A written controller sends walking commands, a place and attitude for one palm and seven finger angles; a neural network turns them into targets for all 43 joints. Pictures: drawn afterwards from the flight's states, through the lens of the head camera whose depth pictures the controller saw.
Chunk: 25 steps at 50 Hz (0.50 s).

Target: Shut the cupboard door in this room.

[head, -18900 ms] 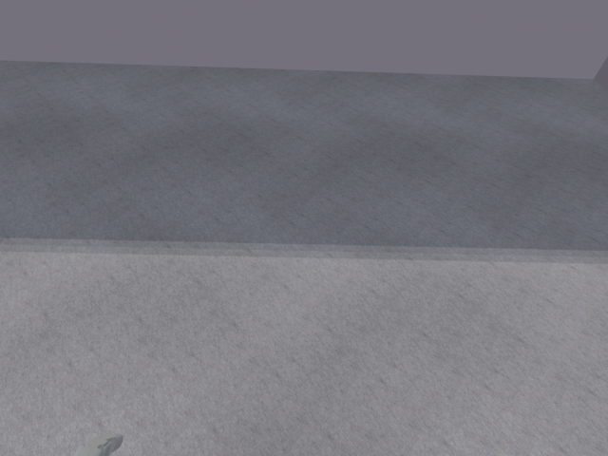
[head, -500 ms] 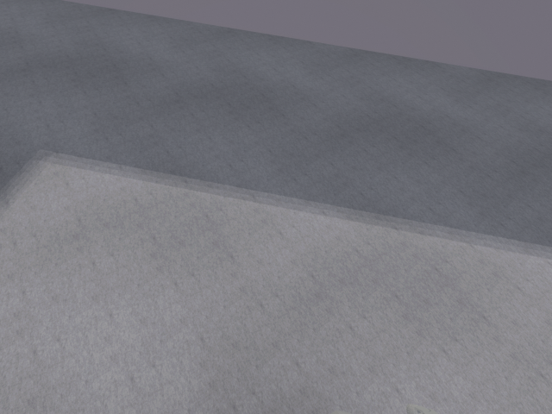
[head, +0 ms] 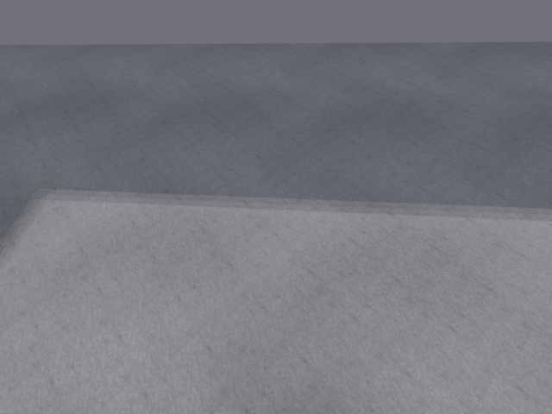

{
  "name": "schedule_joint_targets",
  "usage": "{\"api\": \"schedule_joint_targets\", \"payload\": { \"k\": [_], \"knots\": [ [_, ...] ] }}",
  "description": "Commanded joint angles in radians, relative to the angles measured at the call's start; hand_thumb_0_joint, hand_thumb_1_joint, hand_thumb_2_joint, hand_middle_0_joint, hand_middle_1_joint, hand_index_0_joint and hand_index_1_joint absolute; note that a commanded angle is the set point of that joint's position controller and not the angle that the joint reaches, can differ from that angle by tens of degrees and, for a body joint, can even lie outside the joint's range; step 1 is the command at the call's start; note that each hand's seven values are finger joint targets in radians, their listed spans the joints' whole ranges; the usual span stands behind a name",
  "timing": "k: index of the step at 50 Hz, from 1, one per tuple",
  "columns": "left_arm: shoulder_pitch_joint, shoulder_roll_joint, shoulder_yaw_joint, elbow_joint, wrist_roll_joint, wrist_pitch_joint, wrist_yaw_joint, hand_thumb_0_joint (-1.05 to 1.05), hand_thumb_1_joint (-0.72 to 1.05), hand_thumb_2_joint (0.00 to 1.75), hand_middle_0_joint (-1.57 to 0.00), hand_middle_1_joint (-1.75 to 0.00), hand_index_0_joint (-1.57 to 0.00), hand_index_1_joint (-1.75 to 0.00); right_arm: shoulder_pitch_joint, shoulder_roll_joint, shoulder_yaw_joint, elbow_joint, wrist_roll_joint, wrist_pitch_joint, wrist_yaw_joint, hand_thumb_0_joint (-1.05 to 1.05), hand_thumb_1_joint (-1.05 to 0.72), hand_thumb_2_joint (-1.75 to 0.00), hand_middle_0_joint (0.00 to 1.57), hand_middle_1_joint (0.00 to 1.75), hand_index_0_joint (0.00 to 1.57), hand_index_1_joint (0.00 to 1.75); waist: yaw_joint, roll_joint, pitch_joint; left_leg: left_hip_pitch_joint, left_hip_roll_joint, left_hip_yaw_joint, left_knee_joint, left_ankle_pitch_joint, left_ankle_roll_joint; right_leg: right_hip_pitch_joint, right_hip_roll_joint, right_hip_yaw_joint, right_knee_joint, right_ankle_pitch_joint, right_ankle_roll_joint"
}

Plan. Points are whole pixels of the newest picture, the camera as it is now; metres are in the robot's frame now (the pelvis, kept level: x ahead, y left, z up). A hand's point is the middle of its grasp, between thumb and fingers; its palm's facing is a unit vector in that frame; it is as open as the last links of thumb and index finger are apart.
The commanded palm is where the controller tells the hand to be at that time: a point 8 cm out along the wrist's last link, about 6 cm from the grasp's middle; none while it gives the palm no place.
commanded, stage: turn or walk to find it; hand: left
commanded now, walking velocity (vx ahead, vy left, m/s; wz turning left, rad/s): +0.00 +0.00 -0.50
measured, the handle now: out of the picture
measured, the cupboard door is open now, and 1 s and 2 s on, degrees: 84 84 84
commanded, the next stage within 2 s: none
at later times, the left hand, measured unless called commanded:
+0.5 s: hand out of the picture +0.08 +0.24 -0.17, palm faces -0.17 -0.96 -0.23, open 7.4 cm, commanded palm none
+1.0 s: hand out of the picture +0.10 +0.12 -0.16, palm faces -0.45 -0.86 -0.24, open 7.4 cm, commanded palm none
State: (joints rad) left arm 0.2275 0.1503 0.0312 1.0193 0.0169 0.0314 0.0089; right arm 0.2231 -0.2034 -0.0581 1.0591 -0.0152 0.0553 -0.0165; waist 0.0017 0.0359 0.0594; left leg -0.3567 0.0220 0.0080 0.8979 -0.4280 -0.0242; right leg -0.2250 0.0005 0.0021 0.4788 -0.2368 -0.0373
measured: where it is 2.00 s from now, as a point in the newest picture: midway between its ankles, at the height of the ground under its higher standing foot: outside the picture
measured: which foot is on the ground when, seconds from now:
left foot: up 0.00-0.24, down 0.26-0.70, up 0.72-1.00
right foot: down 0.00-0.26, up 0.28-0.68, down 0.70-1.00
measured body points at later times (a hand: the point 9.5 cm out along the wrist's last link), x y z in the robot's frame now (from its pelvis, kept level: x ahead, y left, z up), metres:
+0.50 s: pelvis -0.03 +0.04 +0.00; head +0.00 +0.06 +0.45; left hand +0.09 +0.30 -0.15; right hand +0.00 -0.21 -0.14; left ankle -0.02 +0.15 -0.74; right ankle -0.07 -0.09 -0.66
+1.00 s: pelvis -0.06 -0.01 +0.00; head -0.04 -0.04 +0.45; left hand +0.12 +0.17 -0.14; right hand -0.13 -0.27 -0.16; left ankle +0.02 +0.15 -0.67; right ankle -0.07 -0.09 -0.74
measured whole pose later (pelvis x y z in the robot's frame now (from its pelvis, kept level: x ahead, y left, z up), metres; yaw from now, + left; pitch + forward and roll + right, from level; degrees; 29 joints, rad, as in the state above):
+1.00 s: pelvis -0.06 -0.01 +0.00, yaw -29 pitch -1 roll +2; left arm 0.18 0.18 0.04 0.94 0.02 0.03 -0.01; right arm 0.19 -0.26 -0.07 0.96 -0.02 0.06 -0.01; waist 0.00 0.02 0.09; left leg -0.47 0.08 0.00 1.05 -0.36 -0.08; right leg -0.27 0.04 0.01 0.48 -0.20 -0.07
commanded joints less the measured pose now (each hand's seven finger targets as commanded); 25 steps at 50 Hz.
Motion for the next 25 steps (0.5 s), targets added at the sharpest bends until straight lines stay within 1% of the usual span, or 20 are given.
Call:
{"api": "schedule_joint_targets", "payload": {
  "k": [1, 3, 6, 8, 9, 10, 11, 12, 13, 14, 15, 16, 17, 18, 19, 20, 21, 22, 23, 25],
  "knots": [
    [0.013, 0.212, 0.065, -0.07, 0.003, -0.022, 0.014, 0.0, 0.9, 0.9, -0.2, -0.3, -0.2, -0.3, -0.022, -0.078, -0.025, -0.077, 0.0, -0.024, -0.007, 0.0, -0.9, -0.9, 0.2, 0.3, 0.2, 0.3, 0.021, -0.158, -0.036, -0.085, 0.023, -0.006, 0.06, 0.018, -0.022, 0.052, -0.226, 0.26, -0.193, 0.177, -0.116],
    [0.039, 0.221, 0.072, -0.065, 0.006, -0.021, 0.011, 0.0, 0.9, 0.9, -0.2, -0.3, -0.2, -0.3, -0.05, -0.079, -0.022, -0.096, 0.001, -0.029, -0.011, 0.0, -0.9, -0.9, 0.2, 0.3, 0.2, 0.3, 0.038, -0.178, -0.06, -0.089, 0.019, -0.005, -0.01, -0.005, -0.028, 0.091, -0.227, 0.296, -0.177, 0.219, -0.131],
    [0.049, 0.244, 0.083, -0.065, 0.01, -0.015, 0.01, 0.0, 0.9, 0.9, -0.2, -0.3, -0.2, -0.3, -0.069, -0.074, -0.019, -0.115, 0.007, -0.037, -0.016, 0.0, -0.9, -0.9, 0.2, 0.3, 0.2, 0.3, 0.05, -0.191, -0.093, -0.052, 0.006, 0.001, -0.13, -0.034, -0.027, 0.12, -0.225, 0.337, -0.141, 0.305, -0.148],
    [0.02, 0.254, 0.088, -0.072, 0.009, -0.01, 0.009, 0.0, 0.9, 0.9, -0.2, -0.3, -0.2, -0.3, -0.033, -0.077, -0.016, -0.112, 0.011, -0.043, -0.022, 0.0, -0.9, -0.9, 0.2, 0.3, 0.2, 0.3, 0.031, -0.192, -0.121, 0.007, -0.004, 0.007, -0.224, -0.006, -0.024, 0.109, -0.215, 0.348, -0.11, 0.348, -0.141],
    [0.001, 0.257, 0.089, -0.077, 0.007, -0.007, 0.008, 0.0, 0.9, 0.9, -0.2, -0.3, -0.2, -0.3, -0.008, -0.075, -0.016, -0.107, 0.013, -0.046, -0.024, 0.0, -0.9, -0.9, 0.2, 0.3, 0.2, 0.3, 0.016, -0.199, -0.127, 0.054, -0.012, 0.015, -0.293, 0.032, -0.022, 0.089, -0.198, 0.34, -0.089, 0.355, -0.123],
    [-0.015, 0.248, 0.088, -0.081, 0.003, -0.003, 0.007, 0.0, 0.9, 0.9, -0.2, -0.3, -0.2, -0.3, 0.019, -0.079, -0.016, -0.102, 0.016, -0.05, -0.027, 0.0, -0.9, -0.9, 0.2, 0.3, 0.2, 0.3, 0.0, -0.197, -0.135, 0.137, -0.015, 0.016, -0.386, 0.099, -0.019, 0.036, -0.181, 0.343, -0.063, 0.337, -0.097],
    [-0.04, 0.239, 0.085, -0.091, -0.002, 0.0, 0.007, 0.0, 0.9, 0.9, -0.2, -0.3, -0.2, -0.3, 0.065, -0.091, -0.018, -0.091, 0.016, -0.059, -0.03, 0.0, -0.9, -0.9, 0.2, 0.3, 0.2, 0.3, -0.029, -0.172, -0.147, 0.252, -0.004, 0.022, -0.493, 0.182, -0.015, -0.043, -0.146, 0.314, -0.023, 0.286, -0.062],
    [-0.046, 0.2, 0.076, -0.105, -0.01, 0.005, 0.004, 0.0, 0.9, 0.9, -0.2, -0.3, -0.2, -0.3, 0.085, -0.137, -0.025, -0.088, 0.012, -0.07, -0.034, 0.0, -0.9, -0.9, 0.2, 0.3, 0.2, 0.3, -0.041, -0.03, -0.152, 0.37, 0.105, -0.078, -0.586, 0.181, 0.017, -0.179, -0.07, 0.252, 0.074, 0.151, -0.018],
    [-0.04, 0.148, 0.063, -0.125, -0.015, 0.008, -0.007, 0.0, 0.9, 0.9, -0.2, -0.3, -0.2, -0.3, 0.062, -0.221, -0.04, -0.109, -0.002, -0.071, -0.033, 0.0, -0.9, -0.9, 0.2, 0.3, 0.2, 0.3, -0.036, 0.247, -0.107, 0.401, 0.335, -0.318, -0.662, 0.261, 0.091, -0.358, 0.054, 0.11, 0.269, -0.19, 0.038],
    [-0.057, 0.165, 0.067, -0.126, -0.002, 0.017, -0.005, 0.0, 0.9, 0.9, -0.2, -0.3, -0.2, -0.3, 0.034, -0.245, -0.043, -0.127, -0.004, -0.058, -0.03, 0.0, -0.9, -0.9, 0.2, 0.3, 0.2, 0.3, -0.034, 0.246, -0.055, 0.25, 0.428, -0.318, -0.663, 0.286, 0.152, -0.33, 0.032, 0.067, 0.449, -0.336, 0.062],
    [-0.053, 0.184, 0.075, -0.117, 0.006, 0.028, -0.005, 0.0, 0.9, 0.9, -0.2, -0.3, -0.2, -0.3, -0.02, -0.208, -0.033, -0.142, -0.008, -0.057, -0.03, 0.0, -0.9, -0.9, 0.2, 0.3, 0.2, 0.3, -0.013, 0.217, -0.03, 0.172, 0.406, -0.281, -0.664, 0.282, 0.17, -0.312, 0.007, 0.087, 0.556, -0.307, 0.074],
    [-0.041, 0.2, 0.083, -0.104, 0.011, 0.034, -0.011, 0.0, 0.9, 0.9, -0.2, -0.3, -0.2, -0.3, -0.065, -0.174, -0.025, -0.155, -0.009, -0.06, -0.033, 0.0, -0.9, -0.9, 0.2, 0.3, 0.2, 0.3, 0.01, 0.183, 0.002, 0.143, 0.359, -0.218, -0.662, 0.3, 0.168, -0.318, -0.001, 0.078, 0.639, -0.266, 0.082],
    [-0.033, 0.193, 0.086, -0.1, 0.012, 0.033, -0.02, 0.0, 0.9, 0.9, -0.2, -0.3, -0.2, -0.3, -0.082, -0.167, -0.022, -0.167, -0.01, -0.06, -0.032, 0.0, -0.9, -0.9, 0.2, 0.3, 0.2, 0.3, 0.021, 0.134, 0.015, 0.139, 0.316, -0.147, -0.641, 0.325, 0.159, -0.324, -0.006, 0.059, 0.69, -0.226, 0.084],
    [-0.028, 0.18, 0.081, -0.099, 0.011, 0.03, -0.026, 0.0, 0.9, 0.9, -0.2, -0.3, -0.2, -0.3, -0.08, -0.165, -0.024, -0.169, -0.012, -0.063, -0.031, 0.0, -0.9, -0.9, 0.2, 0.3, 0.2, 0.3, 0.022, 0.1, 0.011, 0.166, 0.29, -0.103, -0.623, 0.371, 0.155, -0.337, -0.009, 0.04, 0.705, -0.202, 0.09],
    [-0.025, 0.171, 0.076, -0.101, 0.009, 0.03, -0.029, 0.0, 0.9, 0.9, -0.2, -0.3, -0.2, -0.3, -0.071, -0.168, -0.027, -0.169, -0.011, -0.064, -0.029, 0.0, -0.9, -0.9, 0.2, 0.3, 0.2, 0.3, 0.021, 0.095, -0.001, 0.199, 0.272, -0.061, -0.605, 0.411, 0.149, -0.346, -0.013, 0.024, 0.709, -0.182, 0.097],
    [-0.028, 0.165, 0.073, -0.103, 0.007, 0.029, -0.032, 0.0, 0.9, 0.9, -0.2, -0.3, -0.2, -0.3, -0.061, -0.164, -0.028, -0.168, -0.008, -0.066, -0.028, 0.0, -0.9, -0.9, 0.2, 0.3, 0.2, 0.3, 0.018, 0.091, -0.005, 0.227, 0.272, -0.037, -0.594, 0.453, 0.151, -0.361, -0.022, 0.01, 0.699, -0.172, 0.102],
    [-0.042, 0.159, 0.071, -0.112, 0.006, 0.03, -0.032, 0.0, 0.9, 0.9, -0.2, -0.3, -0.2, -0.3, -0.035, -0.162, -0.031, -0.165, -0.009, -0.066, -0.026, 0.0, -0.9, -0.9, 0.2, 0.3, 0.2, 0.3, 0.005, 0.091, -0.007, 0.243, 0.273, -0.022, -0.588, 0.471, 0.154, -0.36, -0.027, 0.003, 0.694, -0.164, 0.108],
    [-0.062, 0.156, 0.069, -0.121, 0.005, 0.03, -0.032, 0.0, 0.9, 0.9, -0.2, -0.3, -0.2, -0.3, -0.009, -0.159, -0.032, -0.157, -0.009, -0.067, -0.024, 0.0, -0.9, -0.9, 0.2, 0.3, 0.2, 0.3, -0.008, 0.096, -0.004, 0.249, 0.278, -0.021, -0.587, 0.485, 0.157, -0.359, -0.034, -0.002, 0.677, -0.164, 0.112],
    [-0.073, 0.153, 0.066, -0.132, 0.003, 0.031, -0.032, 0.0, 0.9, 0.9, -0.2, -0.3, -0.2, -0.3, 0.003, -0.164, -0.035, -0.155, -0.008, -0.067, -0.023, 0.0, -0.9, -0.9, 0.2, 0.3, 0.2, 0.3, -0.011, 0.115, -0.011, 0.268, 0.294, -0.025, -0.584, 0.498, 0.168, -0.363, -0.045, -0.005, 0.643, -0.172, 0.117],
    [-0.102, 0.15, 0.062, -0.15, 0.004, 0.03, -0.034, 0.0, 0.9, 0.9, -0.2, -0.3, -0.2, -0.3, 0.024, -0.169, -0.042, -0.149, -0.009, -0.067, -0.02, 0.0, -0.9, -0.9, 0.2, 0.3, 0.2, 0.3, -0.026, 0.125, -0.013, 0.303, 0.31, -0.004, -0.568, 0.545, 0.175, -0.357, -0.058, -0.027, 0.566, -0.191, 0.119]
  ]
}}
